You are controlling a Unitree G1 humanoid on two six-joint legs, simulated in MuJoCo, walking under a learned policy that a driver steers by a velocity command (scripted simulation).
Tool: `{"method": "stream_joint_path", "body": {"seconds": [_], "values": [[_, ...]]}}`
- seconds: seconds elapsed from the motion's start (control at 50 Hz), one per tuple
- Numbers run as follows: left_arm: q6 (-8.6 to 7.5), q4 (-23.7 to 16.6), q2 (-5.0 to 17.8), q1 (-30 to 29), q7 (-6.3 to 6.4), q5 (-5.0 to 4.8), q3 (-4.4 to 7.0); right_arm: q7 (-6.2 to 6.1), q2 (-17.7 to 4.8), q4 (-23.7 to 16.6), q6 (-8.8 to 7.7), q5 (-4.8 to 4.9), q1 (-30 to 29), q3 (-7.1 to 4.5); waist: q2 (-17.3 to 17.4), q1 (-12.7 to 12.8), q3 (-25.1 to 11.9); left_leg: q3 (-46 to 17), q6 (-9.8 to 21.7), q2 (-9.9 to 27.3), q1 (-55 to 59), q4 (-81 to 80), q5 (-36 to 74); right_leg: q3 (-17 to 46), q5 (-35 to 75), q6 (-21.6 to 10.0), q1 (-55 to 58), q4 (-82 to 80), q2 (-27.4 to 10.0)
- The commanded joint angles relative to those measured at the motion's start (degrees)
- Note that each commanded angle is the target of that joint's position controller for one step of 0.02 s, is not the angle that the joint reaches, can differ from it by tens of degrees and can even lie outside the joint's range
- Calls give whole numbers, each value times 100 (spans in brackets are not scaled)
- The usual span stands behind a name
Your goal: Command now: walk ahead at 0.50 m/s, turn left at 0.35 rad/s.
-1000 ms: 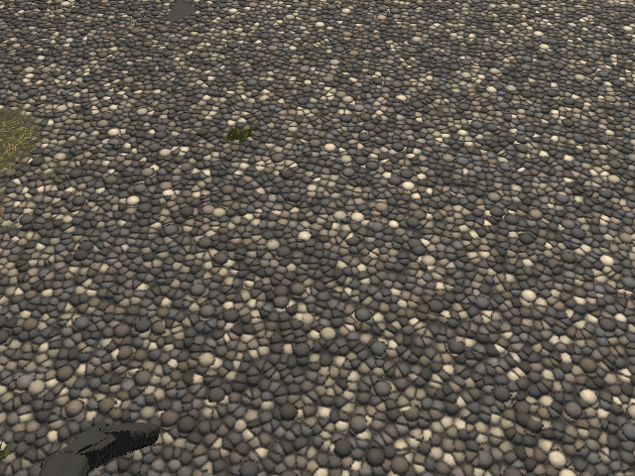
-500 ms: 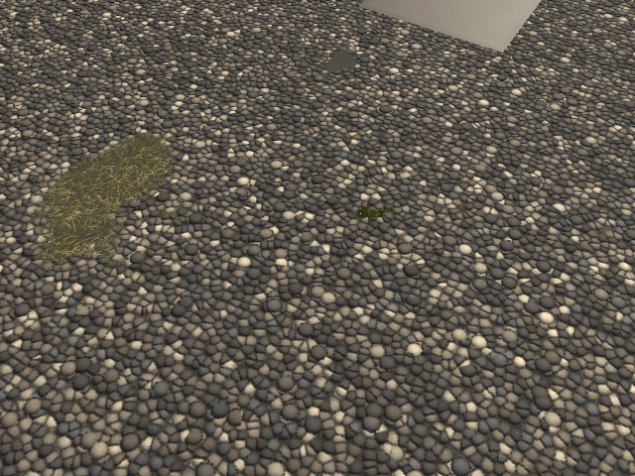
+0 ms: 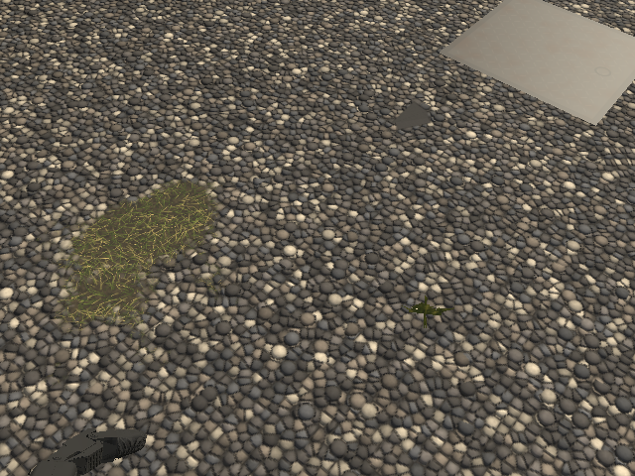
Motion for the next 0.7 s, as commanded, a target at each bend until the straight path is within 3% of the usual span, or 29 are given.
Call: {"method": "stream_joint_path", "body": {"seconds": [0.02, 0.04, 0.06, 0.08, 0.1, 0.12, 0.14, 0.16, 0.18, 0.2, 0.24, 0.28, 0.34, 0.42, 0.48, 0.52, 0.54, 0.56, 0.58, 0.6, 0.62, 0.64, 0.66, 0.68, 0.7], "values": [[-159, -381, 664, -116, -33, -10, 214, -24, -831, -197, -15, -26, 110, -221, 916, 226, -64, -1112, 678, 1573, -81, -88, 1821, -167, -386, -271, 729, -221, 52], [-179, -256, 757, 308, -5, 21, 280, -12, -749, -216, -6, -37, 58, -191, 903, 455, -247, -1020, 574, 1381, -70, 339, 2413, -302, -447, -431, 1332, -429, 137], [-206, -152, 962, 984, 26, 94, 357, 11, -533, -279, -18, -76, 26, -102, 712, 777, -852, -744, 401, 1092, -353, 1371, 2533, 68, -392, -732, 2468, -281, -303], [-194, -37, 1447, 1758, 40, 167, 483, 3, -262, -358, -68, -45, 552, -2, -353, 820, -1733, -102, -6, 388, -1919, 3229, 1333, 1833, -783, -1493, 4509, -256, -1405], [-116, 246, 1395, 2222, -28, 17, 514, -6, -257, -334, -120, 34, 869, 42, -1646, 829, -1955, 138, -240, 55, -3298, 4602, -1337, 3889, -2256, -2012, 5186, -1062, -2111], [-100, 200, 969, 2022, -37, -96, 380, 6, -733, -348, -147, 84, 432, -59, -888, 941, -1189, -135, -215, 364, -3890, 5081, -1165, 3778, -3201, -1824, 4693, -1297, -2005], [-53, 140, 782, 1695, -18, -49, 312, 16, -808, -466, -151, 65, -156, -75, -390, 944, -595, 85, -201, 606, -3962, 5112, -714, 2963, -3003, -1622, 4013, -1349, -1784], [-19, 134, 686, 1439, -17, 14, 261, 31, -745, -570, -173, -21, -513, -65, -112, 840, -166, 277, -197, 796, -3894, 4801, -364, 2383, -2396, -1563, 3329, -1503, -1541], [-22, 139, 562, 1280, -8, 51, 210, 46, -687, -591, -182, -82, -593, -85, -153, 697, -50, 323, -200, 1004, -3689, 4428, -76, 2000, -1841, -1513, 2947, -1610, -1357], [-27, 150, 507, 1215, -4, 75, 180, 67, -588, -569, -179, -77, -514, -76, -286, 590, -44, 386, -222, 1099, -3415, 4200, 75, 1707, -1427, -1468, 2696, -1720, -1191], [-48, 231, 541, 1265, 3, 15, 183, 87, -392, -534, -156, -65, -433, -34, -401, 522, -112, 550, -295, 1157, -3239, 3796, 190, 1288, -826, -1533, 2525, -1879, -1077], [-47, 325, 735, 1365, 34, -31, 233, 85, -271, -658, -158, -103, -763, 23, -292, 577, -31, 660, -396, 1212, -3361, 3153, 535, 986, -341, -1615, 2487, -2037, -1097], [12, 452, 871, 1521, 71, -64, 260, 124, -141, -759, -202, -100, -1289, 91, -212, 744, 16, 788, -454, 1166, -3166, 2036, 1501, 480, -36, -1493, 2483, -2116, -940], [90, 697, 945, 1953, 84, -121, 257, 210, -145, -915, -253, -28, -1944, 106, -202, 985, 141, 936, -450, 962, -2773, 1123, 2220, 232, 6, -1377, 2611, -2032, -965], [184, 849, 1000, 2118, 104, -141, 271, 289, -233, -1056, -287, -4, -2235, 80, -241, 965, 248, 913, -274, 895, -2810, 764, 1878, 321, 210, -1281, 3106, -1799, -1215], [248, 894, 1104, 2064, 135, -141, 303, 312, -379, -1025, -307, -17, -2017, 22, -303, 745, 115, 999, -108, 781, -2362, 565, 1528, 291, 962, -1164, 3339, -1419, -1284], [274, 887, 1134, 1958, 152, -151, 304, 295, -513, -893, -310, -45, -1543, -57, -287, 438, -165, 1146, 23, 637, -1625, 379, 1538, 111, 1824, -1056, 3294, -863, -1147], [285, 862, 1023, 1947, 164, -121, 255, 246, -778, -647, -299, -74, -720, -191, -178, 63, -720, 1137, 207, 662, -375, 378, 1652, -118, 2131, -899, 2928, 123, -870], [260, 684, 691, 1948, 170, 33, 112, 172, -1213, -490, -276, -161, 337, -308, 524, -312, -1615, -160, 609, 1842, 1432, 600, 1900, -309, 462, -681, 1668, 1948, -508], [157, 659, 83, 2680, 138, -28, -66, 204, -1471, -399, -237, -144, 472, -347, 1988, 48, -2251, -2594, 1386, 2978, 2896, -11, 635, -268, -3401, -393, -384, 3690, 401], [91, 731, 736, 2284, 116, -163, 90, 202, -907, -424, -228, -99, 465, -213, 1263, -207, -1857, -2713, 1179, 2839, 2526, -360, -167, 349, -3535, -440, -965, 4269, 134], [56, 558, 944, 1773, 97, -266, 173, 187, -747, -420, -244, -91, 119, -144, 1012, -149, -1059, -1869, 964, 2673, 1804, -512, 22, 279, -2994, -484, -1209, 4284, -89], [63, 526, 872, 1535, 117, -236, 168, 192, -642, -431, -263, -124, -257, -101, 670, 41, -665, -1270, 850, 2439, 1067, -695, 529, 154, -2503, -451, -1002, 4060, -324], [101, 527, 813, 1455, 127, -159, 193, 211, -480, -420, -292, -153, -528, -66, 638, 199, -361, -812, 799, 2243, 524, -905, 924, 143, -2181, -406, -831, 3799, -461], [175, 573, 715, 1611, 126, -159, 202, 215, -405, -394, -343, -195, -680, -50, 804, 384, -299, -449, 745, 2124, 140, -1094, 1195, 186, -1935, -370, -485, 3684, -587]]}}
